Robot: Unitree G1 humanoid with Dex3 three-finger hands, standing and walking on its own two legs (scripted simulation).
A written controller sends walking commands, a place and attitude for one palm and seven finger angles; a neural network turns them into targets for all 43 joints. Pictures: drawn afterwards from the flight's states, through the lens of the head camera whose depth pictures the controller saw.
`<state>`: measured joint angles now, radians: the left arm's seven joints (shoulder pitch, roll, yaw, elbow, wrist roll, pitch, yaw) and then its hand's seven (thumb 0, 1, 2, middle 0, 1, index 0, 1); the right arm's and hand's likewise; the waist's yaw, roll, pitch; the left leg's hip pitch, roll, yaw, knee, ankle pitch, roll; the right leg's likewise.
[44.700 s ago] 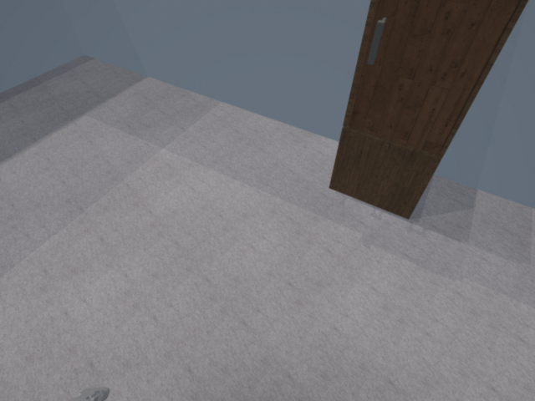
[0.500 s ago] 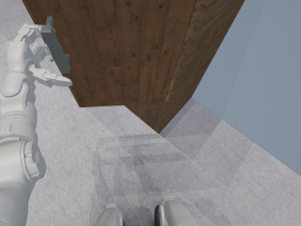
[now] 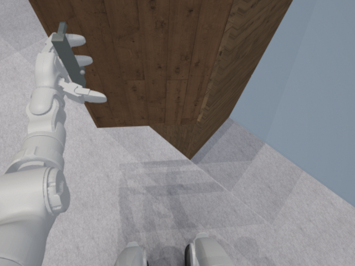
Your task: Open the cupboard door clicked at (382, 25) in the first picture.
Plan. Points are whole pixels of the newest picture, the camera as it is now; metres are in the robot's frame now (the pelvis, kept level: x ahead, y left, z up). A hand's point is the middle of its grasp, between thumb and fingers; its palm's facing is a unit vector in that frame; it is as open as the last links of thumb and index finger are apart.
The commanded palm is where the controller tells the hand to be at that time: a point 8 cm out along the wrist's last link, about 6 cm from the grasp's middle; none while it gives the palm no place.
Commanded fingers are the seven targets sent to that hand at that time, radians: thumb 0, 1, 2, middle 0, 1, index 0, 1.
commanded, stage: slide the fingers in behind the handle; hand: left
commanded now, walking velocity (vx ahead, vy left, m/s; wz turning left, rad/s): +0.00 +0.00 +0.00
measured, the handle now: (72, 57) +0.56 +0.20 +0.09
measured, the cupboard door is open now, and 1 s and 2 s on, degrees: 46 46 81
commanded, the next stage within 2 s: close the thumb around the handle in 0.34 s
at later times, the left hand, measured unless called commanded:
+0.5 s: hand (78, 73) +0.51 +0.18 +0.09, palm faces +0.00 -1.00 -0.01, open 13.9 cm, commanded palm +0.48 +0.22 +0.09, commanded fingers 0.00 -0.28 0.40 -0.32 -1.22 -0.32 -1.22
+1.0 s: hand (80, 73) +0.51 +0.17 +0.09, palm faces -0.01 -1.00 +0.00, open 6.4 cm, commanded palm +0.49 +0.22 +0.09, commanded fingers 0.00 0.90 0.90 -0.40 -1.35 -0.40 -1.35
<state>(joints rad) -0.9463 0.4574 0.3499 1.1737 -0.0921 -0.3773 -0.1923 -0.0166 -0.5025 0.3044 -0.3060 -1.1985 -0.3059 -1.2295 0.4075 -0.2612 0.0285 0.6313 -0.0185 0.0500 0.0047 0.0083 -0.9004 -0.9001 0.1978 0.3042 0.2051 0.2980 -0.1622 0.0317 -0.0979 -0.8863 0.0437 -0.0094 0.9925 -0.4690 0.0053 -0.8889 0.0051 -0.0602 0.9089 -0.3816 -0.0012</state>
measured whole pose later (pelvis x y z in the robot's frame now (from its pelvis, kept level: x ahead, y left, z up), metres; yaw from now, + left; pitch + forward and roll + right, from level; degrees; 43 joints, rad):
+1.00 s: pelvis -0.01 +0.01 +0.00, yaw -1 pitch +21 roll -3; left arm -0.94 0.47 0.37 1.18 -0.09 -0.38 -0.22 0.00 0.58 0.77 -0.38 -1.31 -0.38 -1.32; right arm 0.41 -0.27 0.03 0.63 -0.01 0.05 -0.01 0.01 -0.90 -0.90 0.20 0.30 0.21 0.30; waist -0.17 0.03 -0.10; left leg -0.89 0.04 0.00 1.00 -0.47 0.01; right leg -0.90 0.00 -0.05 0.91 -0.37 0.01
